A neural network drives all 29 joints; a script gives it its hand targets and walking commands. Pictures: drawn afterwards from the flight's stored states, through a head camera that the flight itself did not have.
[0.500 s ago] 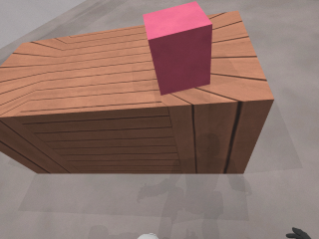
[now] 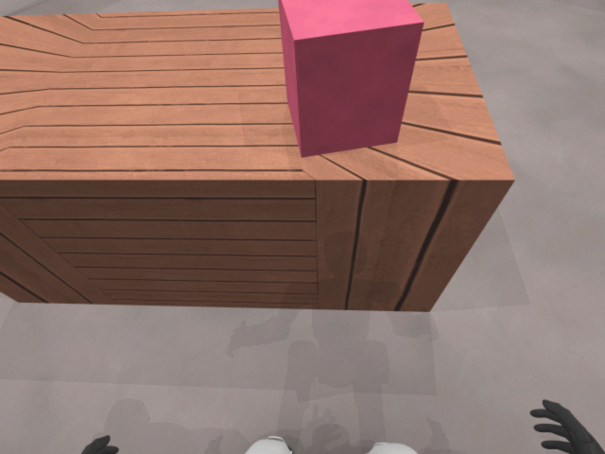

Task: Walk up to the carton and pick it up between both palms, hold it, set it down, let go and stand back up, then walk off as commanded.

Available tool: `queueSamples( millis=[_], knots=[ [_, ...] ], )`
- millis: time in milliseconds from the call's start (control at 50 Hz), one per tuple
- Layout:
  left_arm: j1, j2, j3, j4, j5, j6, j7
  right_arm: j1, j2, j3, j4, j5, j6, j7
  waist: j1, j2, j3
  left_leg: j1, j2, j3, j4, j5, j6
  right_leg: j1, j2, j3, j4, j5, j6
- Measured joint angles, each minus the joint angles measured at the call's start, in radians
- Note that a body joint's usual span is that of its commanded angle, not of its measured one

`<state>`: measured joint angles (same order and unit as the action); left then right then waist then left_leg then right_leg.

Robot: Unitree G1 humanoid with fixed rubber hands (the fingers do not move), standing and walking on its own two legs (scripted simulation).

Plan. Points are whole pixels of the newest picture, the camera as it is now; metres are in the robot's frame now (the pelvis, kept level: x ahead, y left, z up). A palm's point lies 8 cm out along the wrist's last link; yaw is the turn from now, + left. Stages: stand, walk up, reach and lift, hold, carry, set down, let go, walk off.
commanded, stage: walk off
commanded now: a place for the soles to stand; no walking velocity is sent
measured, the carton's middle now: (341, 69) +0.80 -0.02 +0.04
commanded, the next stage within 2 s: stand in 1.44 s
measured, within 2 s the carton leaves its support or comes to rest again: neither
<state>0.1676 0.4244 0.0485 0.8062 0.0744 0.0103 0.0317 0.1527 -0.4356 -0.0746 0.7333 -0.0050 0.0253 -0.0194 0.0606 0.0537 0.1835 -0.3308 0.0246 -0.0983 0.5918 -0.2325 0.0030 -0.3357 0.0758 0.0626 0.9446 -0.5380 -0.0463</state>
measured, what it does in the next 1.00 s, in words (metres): walks backwards: right foot, then left foot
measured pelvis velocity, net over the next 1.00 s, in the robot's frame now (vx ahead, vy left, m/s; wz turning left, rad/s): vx -0.12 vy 0.05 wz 0.09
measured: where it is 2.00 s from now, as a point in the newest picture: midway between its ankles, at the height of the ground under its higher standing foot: outside the picture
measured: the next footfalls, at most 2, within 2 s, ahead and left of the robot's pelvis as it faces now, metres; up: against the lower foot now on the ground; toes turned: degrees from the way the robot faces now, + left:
right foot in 0.08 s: +0.00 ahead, -0.11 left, +0.00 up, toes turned +3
left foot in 0.66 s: -0.07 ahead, +0.15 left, +0.00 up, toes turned -3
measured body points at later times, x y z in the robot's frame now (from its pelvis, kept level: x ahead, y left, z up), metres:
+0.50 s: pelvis -0.11 -0.02 +0.01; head -0.05 -0.07 +0.45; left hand -0.01 +0.33 -0.04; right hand +0.02 -0.32 -0.15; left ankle -0.15 +0.13 -0.66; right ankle -0.04 -0.11 -0.73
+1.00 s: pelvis -0.12 +0.05 +0.01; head -0.06 +0.08 +0.46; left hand -0.11 +0.39 -0.11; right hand +0.04 -0.27 -0.07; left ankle -0.11 +0.15 -0.73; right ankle -0.13 -0.13 -0.68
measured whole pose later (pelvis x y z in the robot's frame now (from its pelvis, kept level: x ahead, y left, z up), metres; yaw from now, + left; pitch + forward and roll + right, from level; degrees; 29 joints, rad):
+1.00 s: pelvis -0.12 +0.05 +0.01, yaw +5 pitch +0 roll -4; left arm 0.26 0.44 0.05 0.88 0.07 0.00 0.01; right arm 0.20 -0.44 -0.07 0.80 -0.01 -0.01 0.00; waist 0.06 0.02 0.14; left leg -0.25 -0.03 -0.14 0.51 -0.25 0.03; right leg -0.33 0.03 0.09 0.81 -0.40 -0.03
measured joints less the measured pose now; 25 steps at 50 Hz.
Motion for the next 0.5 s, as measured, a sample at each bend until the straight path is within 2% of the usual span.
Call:
queueSamples(
  millis=[40,80,100,120,140,200,240,300,400,500],
  knots=[
    [0.008,0.001,0.000,0.002,0.000,-0.001,0.001,-0.007,0.000,0.000,-0.003,0.000,0.009,0.004,0.001,0.006,0.004,-0.022,-0.002,0.001,0.002,0.015,-0.005,0.016,-0.005,-0.026,-0.089,0.071,0.000],
    [0.024,0.002,0.000,0.005,0.000,-0.007,0.002,-0.010,0.000,0.000,-0.007,0.000,0.020,0.007,0.002,0.009,0.007,-0.050,-0.014,0.003,0.028,0.019,-0.014,0.062,-0.016,-0.039,-0.242,0.194,0.000],
    [0.031,-0.001,0.000,0.010,0.000,-0.011,0.002,-0.014,-0.002,0.000,-0.006,0.000,0.026,0.007,0.000,0.019,0.012,-0.064,-0.019,0.000,0.050,0.015,-0.015,0.080,-0.018,-0.040,-0.277,0.178,0.000],
    [0.038,-0.016,-0.001,0.017,0.000,-0.012,0.002,-0.015,-0.005,0.000,-0.006,0.000,0.032,0.005,0.000,0.045,0.018,-0.070,-0.020,-0.014,0.078,-0.018,-0.012,0.083,-0.011,-0.047,-0.277,0.166,0.000],
    [0.052,-0.028,0.000,0.019,0.000,-0.013,0.002,-0.015,-0.005,0.000,-0.006,0.000,0.039,0.004,0.001,0.061,0.018,-0.077,-0.041,-0.028,0.135,-0.104,-0.011,0.085,-0.012,-0.046,-0.277,0.168,0.000],
    [0.098,-0.030,0.000,0.019,0.000,-0.013,0.001,-0.015,-0.006,-0.001,-0.006,0.000,0.051,-0.003,0.001,0.054,0.018,-0.087,-0.145,-0.036,0.375,-0.274,-0.011,0.084,-0.053,-0.008,-0.279,0.195,-0.001],
    [0.096,-0.018,0.000,0.018,0.000,-0.014,0.005,-0.015,-0.007,0.000,0.000,0.000,0.056,-0.006,0.000,0.047,0.018,-0.088,-0.181,-0.038,0.504,-0.281,-0.011,0.075,-0.077,0.014,-0.292,0.217,0.000],
    [0.048,-0.009,0.004,0.003,0.000,-0.019,0.009,-0.008,-0.010,0.000,0.019,0.000,0.061,-0.001,-0.001,0.051,0.017,-0.089,-0.183,-0.045,0.590,-0.225,-0.011,0.050,-0.091,0.015,-0.328,0.263,0.000],
    [-0.012,-0.013,0.004,-0.026,0.000,-0.033,0.005,0.011,-0.011,0.000,0.053,0.000,0.062,0.009,-0.001,0.055,0.015,-0.058,-0.183,-0.046,0.590,-0.167,-0.011,0.030,-0.094,0.005,-0.379,0.323,0.004],
    [-0.007,-0.013,0.004,-0.026,0.000,-0.034,-0.003,0.041,-0.011,0.000,0.078,0.000,0.059,0.016,-0.002,0.046,-0.008,-0.021,-0.168,-0.047,0.455,-0.192,-0.011,0.031,-0.094,-0.023,-0.396,0.342,0.004]
  ],
)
